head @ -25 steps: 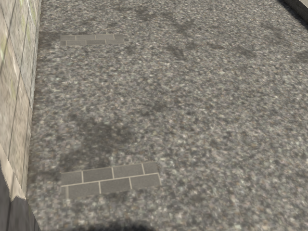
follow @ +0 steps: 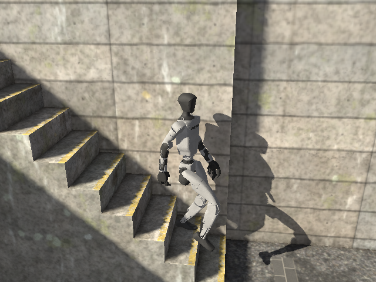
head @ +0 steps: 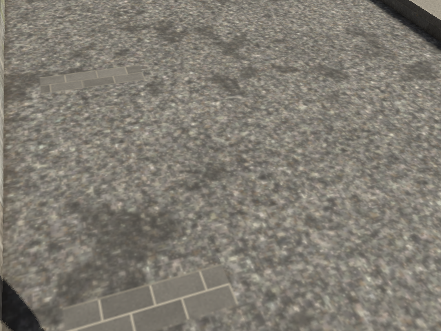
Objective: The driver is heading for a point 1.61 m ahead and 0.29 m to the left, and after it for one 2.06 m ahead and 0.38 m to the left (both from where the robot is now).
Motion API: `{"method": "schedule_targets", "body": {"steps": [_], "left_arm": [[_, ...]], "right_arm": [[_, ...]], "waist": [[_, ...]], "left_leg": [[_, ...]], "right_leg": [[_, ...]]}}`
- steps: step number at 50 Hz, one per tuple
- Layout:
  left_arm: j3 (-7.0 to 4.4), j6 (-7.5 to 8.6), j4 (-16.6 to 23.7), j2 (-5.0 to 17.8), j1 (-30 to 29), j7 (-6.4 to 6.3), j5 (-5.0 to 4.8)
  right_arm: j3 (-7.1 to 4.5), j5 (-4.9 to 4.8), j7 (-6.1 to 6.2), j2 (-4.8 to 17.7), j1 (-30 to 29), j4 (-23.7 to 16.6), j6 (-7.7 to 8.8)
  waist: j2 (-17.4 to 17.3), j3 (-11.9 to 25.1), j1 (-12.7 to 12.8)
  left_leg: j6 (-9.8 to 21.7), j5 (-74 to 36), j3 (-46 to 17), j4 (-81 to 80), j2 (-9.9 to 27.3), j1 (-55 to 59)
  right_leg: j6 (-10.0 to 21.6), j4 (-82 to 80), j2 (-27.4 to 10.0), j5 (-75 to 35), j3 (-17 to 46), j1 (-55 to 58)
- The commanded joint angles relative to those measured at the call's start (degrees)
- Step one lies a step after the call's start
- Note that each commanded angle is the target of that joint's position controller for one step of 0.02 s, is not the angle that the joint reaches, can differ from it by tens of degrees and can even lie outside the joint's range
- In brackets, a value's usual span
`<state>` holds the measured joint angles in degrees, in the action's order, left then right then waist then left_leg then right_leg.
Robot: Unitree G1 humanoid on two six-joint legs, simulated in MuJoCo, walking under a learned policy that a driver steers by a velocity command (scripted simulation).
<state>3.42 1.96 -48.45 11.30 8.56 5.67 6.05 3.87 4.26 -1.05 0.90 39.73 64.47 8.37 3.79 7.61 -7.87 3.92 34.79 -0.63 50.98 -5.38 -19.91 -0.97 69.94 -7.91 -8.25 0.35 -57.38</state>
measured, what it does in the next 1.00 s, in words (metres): goes down: right foot 0.20 m lower, then left foot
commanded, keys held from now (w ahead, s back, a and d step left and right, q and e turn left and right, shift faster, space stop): no key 1.00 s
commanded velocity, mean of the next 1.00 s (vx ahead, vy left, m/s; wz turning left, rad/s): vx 0.05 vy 0.00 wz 0.00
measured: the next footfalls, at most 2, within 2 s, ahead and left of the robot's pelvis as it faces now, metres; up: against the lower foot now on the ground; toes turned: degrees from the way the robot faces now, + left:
right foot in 0.22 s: +0.25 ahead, -0.15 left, -0.20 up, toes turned -9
left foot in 0.50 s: +0.25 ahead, +0.08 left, -0.20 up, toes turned -2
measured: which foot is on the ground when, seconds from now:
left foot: down 0.00-0.22, up 0.24-0.48, down 0.50-1.00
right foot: up 0.00-0.20, down 0.22-1.00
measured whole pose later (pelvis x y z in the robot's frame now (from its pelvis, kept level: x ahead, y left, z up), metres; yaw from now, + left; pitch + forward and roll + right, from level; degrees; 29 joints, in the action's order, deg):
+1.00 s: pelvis +0.26 -0.05 -0.16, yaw -2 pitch +0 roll +0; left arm -5.6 1.4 -52.9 17.2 9.8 4.0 1.2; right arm -3.1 -0.3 -5.4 13.0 3.1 55.4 0.9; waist 1.2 -1.4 0.7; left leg -0.7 19.4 -0.1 26.9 0.5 -7.6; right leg 0.8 28.5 -1.7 19.7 -6.6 -9.0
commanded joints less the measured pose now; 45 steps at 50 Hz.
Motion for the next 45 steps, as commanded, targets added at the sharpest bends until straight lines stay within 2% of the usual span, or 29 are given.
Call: {"method": "schedule_targets", "body": {"steps": [1, 2, 3, 4, 5, 6, 8, 9, 10, 11, 12, 13, 14, 15, 16, 17, 18, 20, 22, 23, 25, 26, 27, 28, 30, 31, 32, 35, 45], "left_arm": [[-0.49, 1.01, 1.60, 1.87, -6.73, 0.40, 0.10], [-0.56, 0.92, 0.51, 2.87, -8.62, 1.32, 0.13], [-0.78, 0.46, 0.58, 2.99, -8.66, 1.42, -0.05], [-1.28, -0.38, 0.18, 4.33, -6.68, 1.31, -0.15], [-1.81, -0.49, -0.82, 6.19, -4.32, 1.52, -0.16], [-2.04, -0.16, -0.74, 6.30, -5.70, 1.30, -0.85], [-1.74, 0.18, 0.08, 3.88, -10.06, -0.05, -2.77], [-2.84, 1.16, -3.15, 5.41, -4.42, -1.48, -4.31], [-3.71, 1.80, -8.48, 6.24, 10.83, -2.43, -3.90], [-7.01, 2.50, -13.24, 12.89, 29.71, -3.27, -3.39], [-8.47, 1.71, -13.72, 16.36, 39.10, -2.14, -1.22], [-8.80, 1.76, -12.13, 16.96, 34.82, -0.36, -0.53], [-8.81, 1.26, -8.63, 16.29, 27.66, 0.06, 1.17], [-7.02, 1.44, -5.82, 11.79, 16.21, 0.11, 0.58], [-5.24, 0.99, -6.03, 7.81, 10.60, 0.72, -0.45], [-3.95, 2.22, -6.80, 4.16, 8.90, 0.37, -2.60], [-3.13, 2.99, -8.50, 1.83, 11.86, -1.11, -3.09], [-2.24, 5.13, -9.90, 3.57, 9.92, -2.24, -3.90], [-2.35, 5.54, -8.46, 8.85, 2.24, -2.98, -1.64], [-2.96, 5.62, -6.78, 12.24, -3.03, -2.73, -1.55], [-3.38, 5.12, -6.43, 12.61, -5.72, -0.78, -2.88], [-3.89, 4.20, -6.83, 11.50, -1.35, 0.01, -5.60], [-6.53, 3.17, -6.65, 13.72, 12.96, -0.35, -7.89], [-7.42, 2.42, -5.75, 15.54, 14.82, -1.85, -7.79], [-8.10, 1.90, -4.33, 12.31, 10.80, -2.68, -7.33], [-7.77, 2.11, -3.84, 10.63, 10.68, -2.50, -7.30], [-7.80, 2.12, -4.76, 10.39, 10.03, -2.14, -7.48], [-8.69, 1.58, -3.96, 11.06, 4.96, -2.40, -5.98], [-10.24, 0.34, -1.55, 12.86, 0.72, -1.84, -5.06]], "right_arm": [[-1.01, 0.81, 2.21, 3.42, 17.46, 2.59, -0.59], [-1.19, -0.04, 1.92, 3.63, 12.63, -0.86, -1.45], [-1.97, -0.02, 0.40, 7.00, 6.34, -2.75, -2.26], [-2.51, -0.31, -0.36, 8.38, 2.99, -3.42, -2.58], [-3.07, -1.68, -0.29, 11.44, -5.19, -7.07, -2.58], [-2.98, -2.32, 0.28, 10.12, -4.41, -7.54, -2.57], [-3.71, -0.81, 1.30, 11.18, -0.84, -5.34, -3.62], [-4.44, -1.35, 0.47, 12.04, 1.01, -4.73, -3.97], [-4.66, -0.17, -1.72, 13.79, -0.04, -4.55, -5.15], [-4.56, 0.41, -5.47, 12.94, 1.68, -2.85, -5.46], [-4.11, -1.05, -7.20, 7.16, 6.78, -1.98, -5.10], [-5.00, -2.95, -6.72, 10.80, -1.44, -8.37, -5.62], [-6.14, -3.85, -5.98, 13.10, -7.47, -10.55, -6.66], [-4.98, -3.85, -5.77, 9.17, -12.58, -13.11, -6.99], [-3.42, -3.97, -6.24, 4.88, -7.73, -11.26, -6.76], [-3.24, -3.94, -6.19, 3.87, 0.10, -8.35, -6.41], [-3.33, -3.54, -6.18, 4.35, 2.39, -6.39, -6.31], [-5.03, -2.81, -7.39, 8.00, 1.42, -5.53, -6.52], [-4.54, -1.09, -8.65, 6.73, -0.35, -7.41, -6.25], [-5.62, -0.73, -8.69, 9.22, 2.63, -6.93, -5.58], [-7.50, -1.01, -6.77, 12.26, 7.15, -6.11, -4.17], [-6.54, -2.74, -6.61, 12.48, -1.95, -9.16, -3.91], [-6.49, -4.85, -6.10, 19.36, -20.91, -14.35, -3.13], [-6.37, -4.57, -6.39, 18.36, -30.33, -16.35, -2.86], [-7.35, -4.75, -5.57, 18.23, -27.19, -14.36, -2.65], [-7.38, -5.73, -5.86, 18.17, -28.09, -13.67, -2.74], [-7.77, -5.86, -6.07, 17.47, -27.65, -12.94, -3.14], [-7.81, -5.90, -5.64, 13.89, -27.06, -11.76, -4.64], [-8.36, -4.70, -4.51, 18.41, -33.62, -11.05, -7.18]], "waist": [[-8.45, -10.36, -2.52], [-5.04, -10.58, -2.63], [-7.23, -12.22, 0.04], [-6.97, -14.03, 1.82], [-8.08, -16.06, 3.74], [-7.02, -16.15, 1.95], [-7.41, -16.03, -1.93], [-0.74, -13.43, -0.73], [-0.92, -11.25, 5.38], [1.37, -5.87, 11.25], [12.91, 12.11, 10.40], [10.54, 18.27, 10.63], [2.46, 10.28, 10.67], [-3.93, 1.84, 7.05], [-3.69, -4.57, 2.07], [-4.75, -10.78, -1.65], [-1.36, -14.97, -1.58], [-3.54, -12.26, -3.43], [0.23, -9.86, -5.94], [0.41, -7.55, -8.23], [-2.41, -7.99, -10.12], [-7.60, -8.46, -4.91], [-16.98, -9.97, 9.50], [-14.13, -9.58, 11.57], [-4.33, -5.07, 8.97], [-7.86, -5.99, 10.12], [-5.87, -8.90, 9.15], [-5.21, -6.81, 6.70], [-4.72, -4.07, 7.14]], "left_leg": [[7.64, -35.72, -20.81, -2.50, 14.32, 17.57], [6.91, -24.41, -13.97, -3.94, 10.30, 0.29], [6.93, -17.70, -12.49, -8.68, 8.29, -18.81], [6.96, -14.91, -14.70, -8.15, 8.62, -24.03], [6.67, -21.35, -14.79, -6.54, 9.21, -20.46], [5.25, -23.77, -14.67, -2.90, 9.67, -14.06], [5.42, -27.14, -15.60, 2.91, 10.51, -0.58], [3.53, -34.79, -11.51, 10.38, 6.22, 1.15], [3.14, -31.90, -10.24, 21.46, 4.83, -5.40], [1.11, -30.81, -9.42, 32.42, 3.29, -14.74], [-4.19, 13.79, -2.30, 61.27, -3.46, -31.21], [-5.47, 22.79, 0.45, 75.16, -1.25, -36.55], [-4.80, 18.19, -1.37, 72.53, -1.11, -38.82], [-3.81, 9.81, -3.10, 59.47, 2.99, -36.47], [-4.23, 3.07, -5.93, 51.53, 7.93, -30.56], [-4.84, -10.69, -5.63, 41.25, 8.75, -20.19], [-5.40, -16.59, -5.74, 36.18, 9.77, -15.51], [-6.95, -36.58, -4.80, 17.08, 9.90, -2.51], [-7.91, -47.55, -0.89, 17.00, 7.89, 12.83], [-8.30, -43.69, 0.59, 18.73, 6.28, 19.00], [-9.15, -36.79, 1.86, 8.69, 5.91, 23.37], [-7.46, -39.63, -0.63, -6.05, 6.15, 14.49], [-1.28, -46.56, -10.76, -17.81, 10.11, -1.41], [0.17, -49.56, -8.91, -19.10, 9.60, -3.92], [-1.92, -49.49, -4.15, -17.73, 7.56, 2.24], [-1.68, -44.62, -5.67, -17.12, 7.94, -0.55], [-1.58, -43.17, -4.96, -18.20, 8.27, -1.47], [-2.77, -42.35, -2.40, -19.04, 7.35, 1.53], [-2.05, -40.84, -0.87, -25.86, 6.65, 11.84]], "right_leg": [[0.46, -18.84, -3.12, -15.65, 3.66, -18.45], [2.29, -28.26, -0.77, -26.54, -0.50, 1.04], [2.49, -25.00, 1.74, -26.06, -4.38, 22.44], [2.25, -22.57, 1.73, -23.87, -2.54, 29.00], [1.94, -26.62, 1.32, -17.15, -0.90, 30.14], [2.19, -36.19, 0.63, -15.50, 0.39, 30.43], [2.64, -52.57, 1.81, -11.09, -1.02, 32.19], [1.88, -58.90, 4.60, -16.19, -5.29, 41.62], [2.05, -64.41, 2.31, -23.99, -4.51, 58.30], [5.05, -60.68, -1.93, -34.37, -4.72, 78.62], [18.58, -35.81, -14.35, -73.30, 1.90, 109.40], [21.66, -31.89, -19.04, -82.47, 4.90, 109.59], [18.54, -34.64, -18.24, -75.91, 4.55, 95.83], [16.53, -38.78, -16.61, -59.78, 2.74, 77.47], [15.56, -42.47, -17.53, -50.89, 2.80, 61.28], [14.97, -45.86, -12.65, -39.78, -1.22, 43.12], [13.48, -48.65, -10.25, -33.06, -2.09, 34.70], [10.64, -45.28, -4.39, -20.01, -6.47, 25.51], [8.37, -40.28, -1.90, -14.98, -6.88, 13.83], [8.82, -36.92, -2.33, -14.82, -6.31, 10.54], [7.40, -28.95, -2.67, -10.07, -6.19, 13.12], [3.94, -24.44, 0.36, -1.06, -7.30, 23.87], [1.18, -25.35, 5.25, 14.28, -9.96, 35.19], [0.74, -26.80, 5.71, 14.24, -9.45, 41.53], [2.26, -29.56, 4.50, 5.46, -7.57, 44.89], [0.30, -32.35, 4.54, 8.68, -8.20, 47.47], [0.16, -34.19, 4.85, 7.22, -8.04, 48.24], [0.39, -36.12, 5.57, -3.51, -7.60, 52.60], [0.76, -40.96, 6.45, -3.99, -6.12, 52.45]]}}
Over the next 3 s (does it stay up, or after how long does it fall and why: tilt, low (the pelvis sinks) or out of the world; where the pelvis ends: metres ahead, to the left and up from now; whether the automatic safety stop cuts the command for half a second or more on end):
stays up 0.32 -0.02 -0.20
